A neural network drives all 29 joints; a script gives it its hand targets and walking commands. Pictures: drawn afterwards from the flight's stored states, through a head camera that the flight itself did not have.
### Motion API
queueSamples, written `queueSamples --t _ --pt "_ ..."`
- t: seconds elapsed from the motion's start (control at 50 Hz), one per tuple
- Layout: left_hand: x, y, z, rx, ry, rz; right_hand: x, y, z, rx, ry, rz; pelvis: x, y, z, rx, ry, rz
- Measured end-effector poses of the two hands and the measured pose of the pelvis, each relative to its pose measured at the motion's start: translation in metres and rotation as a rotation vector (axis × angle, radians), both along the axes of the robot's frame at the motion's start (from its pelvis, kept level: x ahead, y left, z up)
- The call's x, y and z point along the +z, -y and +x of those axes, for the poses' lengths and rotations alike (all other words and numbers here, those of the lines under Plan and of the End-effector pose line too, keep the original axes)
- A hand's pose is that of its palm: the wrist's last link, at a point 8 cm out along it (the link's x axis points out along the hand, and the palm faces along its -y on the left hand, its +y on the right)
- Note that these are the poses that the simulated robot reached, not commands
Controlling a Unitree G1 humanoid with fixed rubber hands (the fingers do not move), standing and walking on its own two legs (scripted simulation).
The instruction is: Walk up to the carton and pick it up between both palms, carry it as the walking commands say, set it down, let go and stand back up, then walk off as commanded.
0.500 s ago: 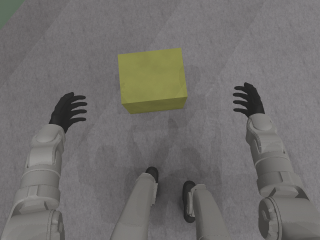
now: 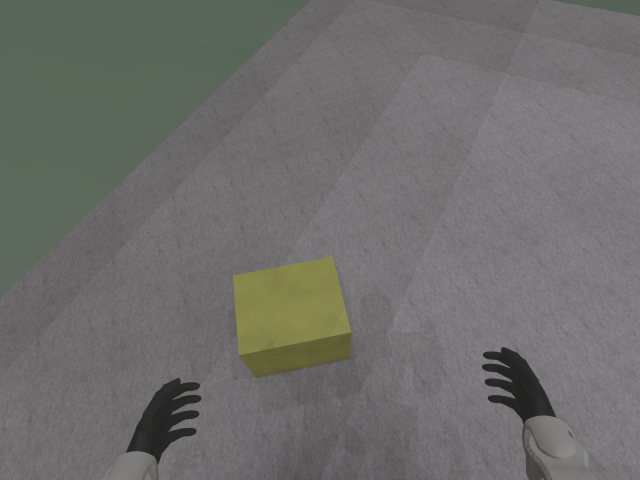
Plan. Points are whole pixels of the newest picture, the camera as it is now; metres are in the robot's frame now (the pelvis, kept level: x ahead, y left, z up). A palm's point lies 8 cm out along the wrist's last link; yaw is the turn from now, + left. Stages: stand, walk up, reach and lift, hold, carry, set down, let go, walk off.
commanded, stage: let go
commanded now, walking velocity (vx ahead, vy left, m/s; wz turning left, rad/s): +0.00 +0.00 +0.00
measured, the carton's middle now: (293, 318) +0.57 +0.16 -0.65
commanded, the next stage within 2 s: stand in 0.50 s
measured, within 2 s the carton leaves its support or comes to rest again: neither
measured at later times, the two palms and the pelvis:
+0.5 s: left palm (140, 475) +0.14 +0.24 -0.06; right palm out of the picture +0.14 -0.22 -0.06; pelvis -0.02 +0.01 +0.01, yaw +1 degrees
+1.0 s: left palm out of the picture +0.12 +0.32 -0.10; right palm out of the picture +0.13 -0.26 -0.07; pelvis +0.02 +0.03 +0.00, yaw +1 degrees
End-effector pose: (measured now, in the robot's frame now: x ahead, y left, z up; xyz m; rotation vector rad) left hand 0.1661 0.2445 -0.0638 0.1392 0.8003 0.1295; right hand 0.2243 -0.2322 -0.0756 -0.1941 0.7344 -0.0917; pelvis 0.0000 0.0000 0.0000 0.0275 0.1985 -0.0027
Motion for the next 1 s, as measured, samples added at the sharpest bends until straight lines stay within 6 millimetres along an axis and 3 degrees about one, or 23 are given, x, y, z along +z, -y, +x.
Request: queueSamples --t 0.1,0.2,0.36,0.56,0.64,0.74,0.84,1.0 --pt "0.01 0.016 0.001 -0.022 0.057 -0.003 0.01 0.013 -0.024 0.01 -0.015 -0.008 0.005 0.013 -0.004 0.003 0.08 0.007" --pt "0.009 0.027 -0.011 -0.029 0.059 -0.021 0.022 0.015 -0.05 0.014 -0.011 -0.011 0.008 0.02 -0.006 0.011 0.157 0.004" --pt "0.001 0.024 -0.031 -0.057 -0.003 -0.02 0.019 0.006 -0.086 -0.01 -0.066 0.006 0.008 0.012 -0.018 0.017 0.272 -0.008" --pt "0.003 -0.011 -0.031 -0.037 -0.022 0.033 0.016 -0.017 -0.085 -0.016 -0.027 0.016 0.005 -0.014 -0.019 0.014 0.3 -0.018" --pt "-0.005 -0.037 -0.031 0.002 0.006 0.062 0.009 -0.002 -0.093 -0.034 -0.079 -0.067 0.003 -0.021 -0.009 0.011 0.268 -0.022" --pt "-0.018 -0.063 -0.036 0.036 -0.011 0.093 0.016 0.022 -0.095 -0.089 -0.089 -0.146 0.002 -0.025 0.006 0.005 0.248 -0.023" --pt "-0.027 -0.071 -0.04 0.048 -0.066 0.105 0.019 0.032 -0.09 -0.124 -0.095 -0.175 0.003 -0.029 0.016 0.007 0.234 -0.029" --pt "-0.035 -0.072 -0.043 0.06 -0.128 0.123 0.001 0.023 -0.095 -0.14 -0.172 -0.157 0.003 -0.031 0.021 0.014 0.23 -0.032"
